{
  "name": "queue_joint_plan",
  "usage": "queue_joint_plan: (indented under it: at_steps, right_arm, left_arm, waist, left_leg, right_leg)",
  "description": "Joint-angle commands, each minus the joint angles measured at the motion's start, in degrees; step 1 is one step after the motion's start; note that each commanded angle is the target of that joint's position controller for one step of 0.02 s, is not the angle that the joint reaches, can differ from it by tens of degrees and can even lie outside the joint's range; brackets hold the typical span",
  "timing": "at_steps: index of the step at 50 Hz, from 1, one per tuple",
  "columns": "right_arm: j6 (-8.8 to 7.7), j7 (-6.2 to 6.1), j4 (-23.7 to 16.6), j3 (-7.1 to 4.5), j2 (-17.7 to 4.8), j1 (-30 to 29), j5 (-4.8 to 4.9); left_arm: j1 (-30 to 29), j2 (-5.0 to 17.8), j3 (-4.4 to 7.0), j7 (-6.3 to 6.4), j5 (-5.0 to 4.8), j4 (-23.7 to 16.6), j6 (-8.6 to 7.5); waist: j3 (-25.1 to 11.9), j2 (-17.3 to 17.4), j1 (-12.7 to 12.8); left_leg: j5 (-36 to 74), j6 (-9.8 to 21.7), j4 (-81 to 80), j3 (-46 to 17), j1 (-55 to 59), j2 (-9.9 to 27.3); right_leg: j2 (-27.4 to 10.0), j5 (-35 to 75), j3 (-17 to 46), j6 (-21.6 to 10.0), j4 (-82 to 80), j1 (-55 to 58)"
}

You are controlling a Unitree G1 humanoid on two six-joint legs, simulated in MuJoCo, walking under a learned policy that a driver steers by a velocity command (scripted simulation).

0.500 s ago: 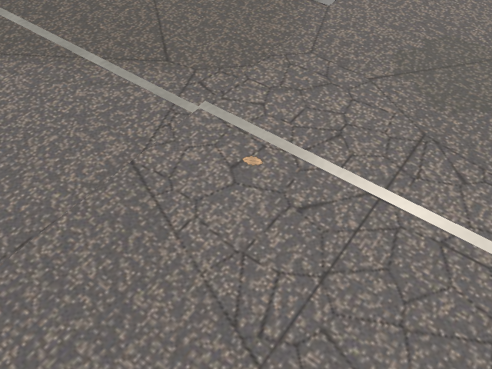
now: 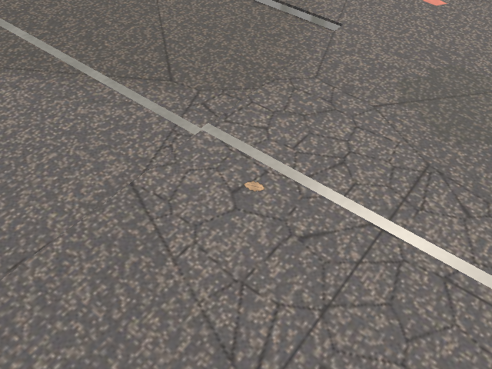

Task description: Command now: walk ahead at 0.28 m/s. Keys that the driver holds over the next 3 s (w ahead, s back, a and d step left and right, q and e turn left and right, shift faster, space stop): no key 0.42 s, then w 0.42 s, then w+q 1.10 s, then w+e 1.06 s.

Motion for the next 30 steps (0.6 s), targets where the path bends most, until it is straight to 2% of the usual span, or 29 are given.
queue_joint_plan:
  at_steps: [1,2,3,4,5,6,7,8,10,12,14,17,19,20,21,22,24,26,28,29,30]
  right_arm:
    - [-1.78,-0.55,0.65,-1.17,-1.99,8.76,0.52]
    - [-2.31,-1.43,1.96,-2.14,-5.49,15.05,-0.24]
    - [-1.81,-1.79,3.16,-3.63,-12.62,21.32,0.3]
    - [-1.24,-1.92,3.32,-2.6,-9.0,18.77,0.23]
    - [-1.49,-1.74,1.53,-1.83,-6.86,13.76,0.09]
    - [-1.77,-1.69,0.42,-1.4,-5.97,10.05,-0.12]
    - [-2.04,-1.88,-0.19,-0.81,-4.84,8.13,-0.05]
    - [-2.21,-2.14,-0.33,-0.3,-3.91,6.42,0.05]
    - [-2.55,-2.51,0.55,0.95,-2.27,7.23,-0.15]
    - [-2.43,-3.01,1.15,1.53,-2.74,7.52,-0.01]
    - [-2.0,-3.33,1.81,1.84,-3.24,8.24,0.03]
    - [-1.23,-3.34,2.72,2.27,-2.61,8.95,0.4]
    - [-0.78,-3.17,2.9,2.28,-2.67,7.79,0.75]
    - [-0.74,-3.06,2.78,2.2,-2.58,8.71,0.52]
    - [-0.57,-3.03,3.15,1.97,-1.85,12.32,0.42]
    - [0.15,-3.16,4.85,2.48,1.4,16.8,0.76]
    - [0.73,-2.86,3.32,1.22,-1.85,11.42,-0.43]
    - [0.47,-1.69,1.37,0.91,-0.73,8.33,-0.65]
    - [-0.13,-0.87,1.21,1.04,1.13,9.24,-0.53]
    - [-0.47,-0.66,1.76,0.97,1.52,11.35,-0.49]
    - [-0.71,-0.65,2.87,0.82,1.7,14.79,-0.33]
  left_arm:
    - [-2.28,5.64,0.93,-0.08,-0.02,-2.28,-1.26]
    - [-2.77,2.81,0.1,-0.4,0.21,-3.11,-1.82]
    - [-0.7,-0.27,-0.59,-0.66,-0.24,-4.87,-2.11]
    - [-2.75,3.28,0.27,-0.57,1.1,-5.07,-1.5]
    - [-4.03,1.92,0.08,-0.88,1.18,-5.07,-1.28]
    - [-4.17,0.44,-0.31,-1.13,0.66,-4.71,-1.35]
    - [-4.53,0.74,-0.19,-1.28,0.53,-4.63,-1.26]
    - [-4.18,0.83,-0.21,-1.38,0.53,-4.49,-0.88]
    - [-4.56,0.9,-0.2,-1.26,0.02,-4.39,0.01]
    - [-6.24,-0.11,-0.8,-0.77,-0.51,-4.59,0.76]
    - [-8.66,-0.09,-1.21,-0.16,-0.78,-5.09,1.1]
    - [-9.66,0.59,-1.45,0.29,-0.97,-4.86,1.21]
    - [-8.83,0.52,-1.76,0.41,-0.49,-4.32,0.83]
    - [-7.7,2.95,-1.35,0.55,-0.06,-4.01,0.37]
    - [-6.49,5.09,-1.0,0.51,0.18,-3.73,-0.02]
    - [-6.35,4.69,-0.87,0.27,-0.46,-2.87,0.36]
    - [-3.68,5.22,0.32,-0.43,-0.7,-2.44,1.32]
    - [-0.89,6.31,1.05,-0.31,-0.45,-2.1,1.68]
    - [-4.54,6.73,1.49,-0.41,-0.32,-3.54,1.44]
    - [-8.18,6.83,1.62,-0.6,-0.61,-4.83,1.22]
    - [-12.55,6.6,1.67,-0.86,-1.15,-6.29,1.04]
  waist:
    - [8.1,-0.43,-5.72]
    - [5.33,8.05,-7.76]
    - [2.46,21.33,-8.13]
    - [5.0,11.98,-5.41]
    - [6.23,5.5,-3.37]
    - [5.73,3.29,-1.88]
    - [4.79,3.05,-0.85]
    - [3.8,4.7,0.06]
    - [2.5,5.95,0.89]
    - [1.99,7.09,1.06]
    - [1.69,8.38,0.12]
    - [1.55,8.77,-0.58]
    - [2.69,5.66,0.9]
    - [1.94,2.84,0.37]
    - [1.28,-0.81,-1.86]
    - [0.66,-5.69,-2.59]
    - [5.76,-6.61,0.65]
    - [8.2,-8.12,1.55]
    - [8.46,-5.94,-0.87]
    - [7.91,-4.33,-3.19]
    - [7.5,-2.67,-6.06]
  left_leg:
    - [5.14,0.0,-10.4,1.01,14.08,-2.33]
    - [2.78,1.11,-17.16,-11.04,20.83,6.78]
    - [10.19,7.88,-23.56,-31.95,26.64,20.35]
    - [20.78,10.16,-21.63,-32.83,21.75,22.29]
    - [28.86,10.33,-19.8,-26.83,17.76,20.63]
    - [35.82,9.32,-19.74,-21.06,15.6,18.29]
    - [40.61,8.01,-20.04,-16.63,14.72,16.28]
    - [44.44,7.4,-20.14,-12.92,13.51,14.23]
    - [54.88,5.9,-18.26,-8.07,13.72,11.81]
    - [58.64,5.26,-16.9,-5.47,13.58,10.75]
    - [60.19,5.15,-15.48,-4.56,13.58,10.33]
    - [53.54,5.12,-13.93,-5.61,12.24,10.92]
    - [41.71,3.09,-12.55,-6.13,8.24,10.2]
    - [30.92,1.45,-11.61,-6.14,5.45,8.33]
    - [16.94,0.58,-11.61,-5.18,2.6,5.37]
    - [2.09,0.7,-12.03,-3.48,1.89,2.37]
    - [-10.74,1.73,-5.73,-1.24,-3.6,-1.1]
    - [-12.15,2.5,0.4,-0.09,-6.57,-1.97]
    - [-8.28,3.43,1.65,-1.45,-1.26,-0.79]
    - [-5.97,3.98,-1.0,-2.05,4.46,-0.3]
    - [-3.88,4.56,-6.3,-2.38,12.25,-0.31]
  right_leg:
    - [-8.74,2.94,7.12,-7.15,-0.19,-16.18]
    - [-3.6,5.33,0.51,-4.4,14.73,-20.37]
    - [3.56,-10.06,-6.58,-1.48,30.13,-31.53]
    - [0.13,-13.93,-1.71,-1.88,39.21,-32.61]
    - [-1.51,-10.37,0.15,-1.97,42.12,-31.73]
    - [-2.73,-6.75,0.58,-1.65,41.54,-29.89]
    - [-3.48,-4.18,0.3,-1.33,39.33,-27.97]
    - [-3.39,-2.56,-0.54,-0.66,37.15,-25.58]
    - [-2.12,0.41,-1.41,-0.01,31.81,-22.63]
    - [-1.3,2.37,-2.17,0.26,24.43,-20.15]
    - [-0.24,3.79,-3.34,0.02,18.2,-17.76]
    - [-0.31,7.1,-3.69,-0.92,12.19,-12.99]
    - [-1.75,16.75,-2.36,-1.7,2.99,-5.93]
    - [-5.49,26.84,1.71,-2.12,2.2,-0.92]
    - [-9.89,38.73,5.59,-3.91,4.57,2.53]
    - [-11.3,32.63,7.36,-7.58,5.53,2.55]
    - [-11.73,-0.8,14.16,-9.95,-0.77,-1.12]
    - [-15.86,-17.82,23.24,-13.1,-8.33,-4.1]
    - [-17.24,-22.84,25.18,-13.46,-12.64,-11.58]
    - [-16.25,-21.44,22.81,-12.21,-12.84,-16.45]
    - [-13.69,-19.76,18.17,-9.96,-11.2,-22.49]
